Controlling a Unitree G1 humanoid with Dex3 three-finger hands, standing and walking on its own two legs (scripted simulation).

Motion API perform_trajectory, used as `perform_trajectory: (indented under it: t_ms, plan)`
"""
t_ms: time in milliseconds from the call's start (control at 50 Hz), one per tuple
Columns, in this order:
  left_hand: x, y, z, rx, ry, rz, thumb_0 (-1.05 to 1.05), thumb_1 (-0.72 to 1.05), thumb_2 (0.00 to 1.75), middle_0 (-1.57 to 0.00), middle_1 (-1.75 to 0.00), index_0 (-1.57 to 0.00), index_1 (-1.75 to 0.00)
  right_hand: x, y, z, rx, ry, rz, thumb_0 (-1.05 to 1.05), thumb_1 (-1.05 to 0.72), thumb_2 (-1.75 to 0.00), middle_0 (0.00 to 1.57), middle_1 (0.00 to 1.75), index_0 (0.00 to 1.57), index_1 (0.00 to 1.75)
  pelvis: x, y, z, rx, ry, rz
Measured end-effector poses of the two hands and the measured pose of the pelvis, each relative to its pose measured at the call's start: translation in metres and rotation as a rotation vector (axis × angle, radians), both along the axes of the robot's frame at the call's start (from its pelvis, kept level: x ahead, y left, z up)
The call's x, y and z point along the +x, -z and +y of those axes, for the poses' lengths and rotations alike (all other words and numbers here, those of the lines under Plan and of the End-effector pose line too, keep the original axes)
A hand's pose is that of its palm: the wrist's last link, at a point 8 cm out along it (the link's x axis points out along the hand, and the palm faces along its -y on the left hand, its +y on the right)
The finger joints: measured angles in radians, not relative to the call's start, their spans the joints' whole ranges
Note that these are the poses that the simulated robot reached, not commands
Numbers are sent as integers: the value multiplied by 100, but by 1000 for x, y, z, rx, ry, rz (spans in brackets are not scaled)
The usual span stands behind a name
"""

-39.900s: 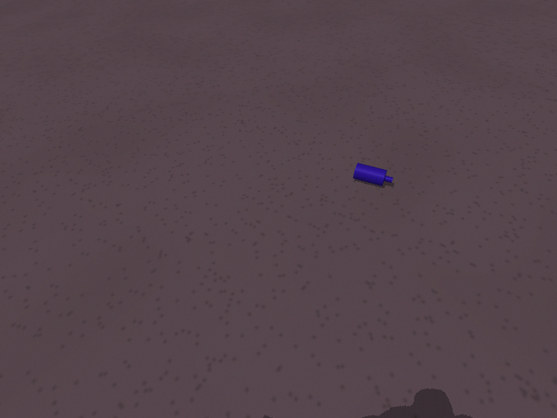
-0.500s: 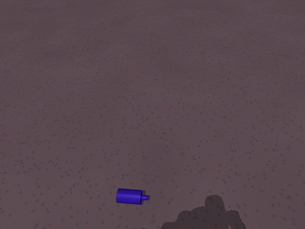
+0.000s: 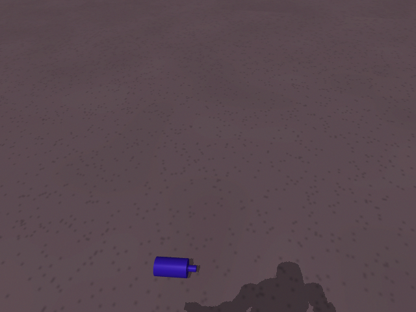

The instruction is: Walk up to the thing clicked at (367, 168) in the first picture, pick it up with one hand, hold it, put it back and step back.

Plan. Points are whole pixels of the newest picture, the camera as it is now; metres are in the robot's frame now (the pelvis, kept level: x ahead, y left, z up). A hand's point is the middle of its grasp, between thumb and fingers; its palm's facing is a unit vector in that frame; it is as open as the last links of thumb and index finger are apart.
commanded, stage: stand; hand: left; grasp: from above
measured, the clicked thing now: (175, 267) +0.45 +0.22 -0.74
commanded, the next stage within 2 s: step back in 1.22 s
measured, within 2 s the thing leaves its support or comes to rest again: neither
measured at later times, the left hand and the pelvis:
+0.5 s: hand out of the picture +0.08 +0.24 -0.15, palm faces +0.00 -0.94 -0.34, open 7.4 cm; pelvis +0.01 -0.01 +0.00, yaw +0 degrees
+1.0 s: hand out of the picture +0.08 +0.23 -0.15, palm faces -0.01 -0.94 -0.34, open 7.4 cm; pelvis +0.01 -0.01 +0.00, yaw +0 degrees
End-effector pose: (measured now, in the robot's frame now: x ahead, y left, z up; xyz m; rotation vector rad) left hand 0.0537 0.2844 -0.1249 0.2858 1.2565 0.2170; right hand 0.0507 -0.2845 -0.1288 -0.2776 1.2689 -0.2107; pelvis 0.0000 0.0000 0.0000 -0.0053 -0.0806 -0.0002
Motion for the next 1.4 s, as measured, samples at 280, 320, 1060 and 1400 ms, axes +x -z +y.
perform_trajectory:
  t_ms: [280, 320, 1060, 1400]
  plan:
    - [12, -5, 2, 12, 2, -6, 1, 90, 90, -20, -30, -20, -30, 14, 0, -2, 5, -12, -12, 1, -90, -90, 20, 30, 21, 30, 6, -1, -2, 3, 2, 9]
    - [14, -6, 2, 13, 3, -12, 1, 90, 90, -20, -30, -20, -30, 16, 0, -3, 5, -14, -17, 1, -90, -90, 20, 30, 21, 30, 7, -1, -3, 3, 2, 9]
    - [26, -10, -6, 17, 24, -19, 1, 90, 90, -20, -30, -20, -30, 22, -2, -21, -2, -17, -10, 1, -90, -90, 20, 30, 21, 30, 14, -2, -14, 7, 3, 24]
    - [28, -4, 17, 49, 36, -29, 1, 90, 90, -21, -30, -20, -30, 22, -3, -33, -51, -14, -17, 1, -90, -90, 20, 30, 21, 30, -13, 8, -3, 11, 0, 39]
